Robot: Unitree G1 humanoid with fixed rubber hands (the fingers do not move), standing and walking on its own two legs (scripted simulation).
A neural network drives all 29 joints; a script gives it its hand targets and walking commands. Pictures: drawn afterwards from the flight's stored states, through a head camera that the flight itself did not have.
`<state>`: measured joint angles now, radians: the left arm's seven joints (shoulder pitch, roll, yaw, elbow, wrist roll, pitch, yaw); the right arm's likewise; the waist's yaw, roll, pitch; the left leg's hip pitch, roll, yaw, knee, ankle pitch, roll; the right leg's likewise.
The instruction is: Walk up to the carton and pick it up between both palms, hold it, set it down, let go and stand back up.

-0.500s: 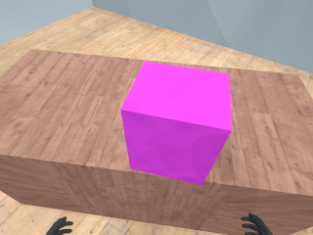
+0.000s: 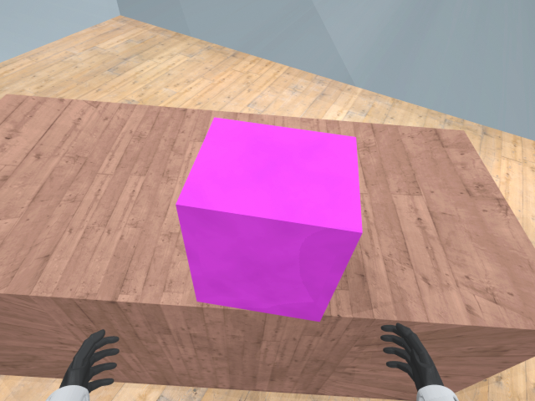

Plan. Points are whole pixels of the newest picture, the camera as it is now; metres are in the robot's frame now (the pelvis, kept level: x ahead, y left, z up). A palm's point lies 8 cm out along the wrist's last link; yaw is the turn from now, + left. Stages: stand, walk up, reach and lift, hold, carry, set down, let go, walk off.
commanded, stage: reach and lift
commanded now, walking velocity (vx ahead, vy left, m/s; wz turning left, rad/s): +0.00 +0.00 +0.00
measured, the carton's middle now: (270, 225) +0.40 +0.01 +0.02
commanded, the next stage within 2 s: none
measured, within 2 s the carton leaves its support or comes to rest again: neither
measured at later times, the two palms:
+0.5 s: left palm (82, 349) +0.20 +0.28 -0.04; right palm (403, 361) +0.19 -0.19 -0.03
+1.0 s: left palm (76, 357) +0.18 +0.27 -0.01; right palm (410, 374) +0.17 -0.19 -0.01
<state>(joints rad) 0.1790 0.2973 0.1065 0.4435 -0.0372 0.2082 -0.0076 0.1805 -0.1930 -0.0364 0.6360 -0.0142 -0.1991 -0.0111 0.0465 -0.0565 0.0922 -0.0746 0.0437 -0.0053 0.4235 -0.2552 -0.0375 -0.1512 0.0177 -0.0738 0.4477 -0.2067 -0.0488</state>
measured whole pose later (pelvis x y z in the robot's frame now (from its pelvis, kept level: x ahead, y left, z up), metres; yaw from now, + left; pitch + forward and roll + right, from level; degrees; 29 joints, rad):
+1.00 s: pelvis +0.01 +0.04 +0.00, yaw -2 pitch -6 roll -1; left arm 0.29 0.31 -0.10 0.41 -0.27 -0.34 -0.01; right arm 0.33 -0.15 -0.04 0.39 0.19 -0.36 -0.02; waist 0.03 0.00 0.05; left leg -0.03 0.02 0.04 0.41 -0.27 0.00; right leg -0.10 0.00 -0.03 0.38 -0.18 0.00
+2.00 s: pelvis +0.02 +0.04 +0.01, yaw -3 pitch -1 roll -1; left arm -0.13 0.32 0.16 -0.06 -0.25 0.46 -0.05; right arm 0.00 -0.32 -0.09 -0.12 0.35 0.33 -0.11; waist -0.03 0.00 0.03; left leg -0.06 0.03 0.05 0.30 -0.22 -0.01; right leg -0.11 0.01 -0.01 0.25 -0.11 -0.01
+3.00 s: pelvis +0.01 +0.04 +0.01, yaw -1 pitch +1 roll -1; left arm -0.87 0.44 0.10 0.66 -0.20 0.52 -0.05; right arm -0.78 -0.41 0.00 0.69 0.43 0.39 -0.06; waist -0.10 -0.03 -0.06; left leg -0.14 0.02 0.03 0.33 -0.21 0.00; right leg -0.18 0.00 -0.04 0.26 -0.10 0.00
